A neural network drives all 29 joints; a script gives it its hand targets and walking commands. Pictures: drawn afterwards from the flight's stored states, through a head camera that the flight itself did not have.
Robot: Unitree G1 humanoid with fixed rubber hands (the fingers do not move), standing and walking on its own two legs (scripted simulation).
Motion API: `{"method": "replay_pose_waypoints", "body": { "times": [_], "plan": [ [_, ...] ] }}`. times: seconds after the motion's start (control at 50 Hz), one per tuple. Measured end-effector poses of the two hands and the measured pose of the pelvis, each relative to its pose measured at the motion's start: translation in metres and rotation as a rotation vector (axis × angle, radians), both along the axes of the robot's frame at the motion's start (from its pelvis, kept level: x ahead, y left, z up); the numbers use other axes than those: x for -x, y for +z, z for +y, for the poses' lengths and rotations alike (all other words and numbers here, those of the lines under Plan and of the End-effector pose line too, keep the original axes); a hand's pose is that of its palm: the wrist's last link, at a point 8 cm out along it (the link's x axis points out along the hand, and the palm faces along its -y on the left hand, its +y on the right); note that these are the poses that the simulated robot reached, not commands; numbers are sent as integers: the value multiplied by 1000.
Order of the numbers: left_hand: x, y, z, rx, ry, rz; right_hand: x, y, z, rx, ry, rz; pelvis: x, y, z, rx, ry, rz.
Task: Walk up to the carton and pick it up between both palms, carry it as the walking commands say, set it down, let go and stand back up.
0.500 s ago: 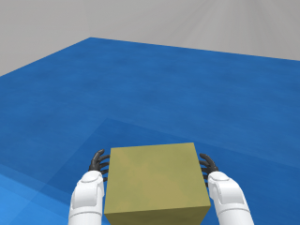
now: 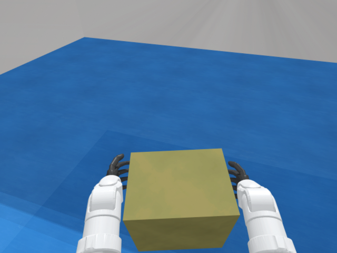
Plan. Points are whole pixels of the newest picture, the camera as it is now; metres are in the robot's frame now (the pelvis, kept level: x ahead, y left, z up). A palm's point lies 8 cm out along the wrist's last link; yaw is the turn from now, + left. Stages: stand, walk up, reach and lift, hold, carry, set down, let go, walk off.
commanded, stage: reach and lift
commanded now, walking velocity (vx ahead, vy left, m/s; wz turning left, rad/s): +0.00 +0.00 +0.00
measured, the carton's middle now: (178, 202) +0.29 +0.00 -0.02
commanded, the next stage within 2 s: hold in 0.98 s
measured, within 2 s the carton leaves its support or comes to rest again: neither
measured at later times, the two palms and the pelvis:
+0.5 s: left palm (115, 182) +0.30 +0.16 +0.05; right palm (245, 192) +0.28 -0.17 +0.04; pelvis +0.01 +0.01 +0.00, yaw -1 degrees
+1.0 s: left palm (111, 188) +0.28 +0.16 +0.05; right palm (244, 198) +0.27 -0.16 +0.04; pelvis +0.00 +0.00 +0.00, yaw +0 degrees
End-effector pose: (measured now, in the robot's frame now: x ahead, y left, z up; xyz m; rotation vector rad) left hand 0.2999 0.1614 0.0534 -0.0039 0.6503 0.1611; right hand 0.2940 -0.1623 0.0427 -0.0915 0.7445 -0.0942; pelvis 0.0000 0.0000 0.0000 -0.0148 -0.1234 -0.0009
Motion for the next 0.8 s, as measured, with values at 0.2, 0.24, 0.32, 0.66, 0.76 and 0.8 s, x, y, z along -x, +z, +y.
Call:
{"method": "replay_pose_waypoints", "body": {
  "times": [0.2, 0.24, 0.32, 0.66, 0.76, 0.8],
  "plan": [
    [-3, 2, -3, -9, -24, -7, 4, 0, -3, -9, -23, -8, 0, 0, 7, -4, -10, -1],
    [-3, 2, -3, -8, -25, -9, 5, 0, -3, -13, -29, -10, 0, 0, 8, -5, -12, -1],
    [-2, 0, -4, -6, -26, 0, 6, -2, -4, -18, -35, -2, -1, 0, 8, -5, -15, -5],
    [10, -3, 0, -1, -17, -5, 18, -7, 0, -25, -38, -8, -9, 3, 3, -6, -11, -18],
    [17, -5, 2, 12, -5, -11, 24, -8, 2, -31, -44, -13, -9, 3, 1, -6, -7, -18],
    [18, -5, 3, 12, -3, -15, 25, -7, 3, -33, -45, -17, -9, 3, 1, -6, -6, -20]
  ]
}}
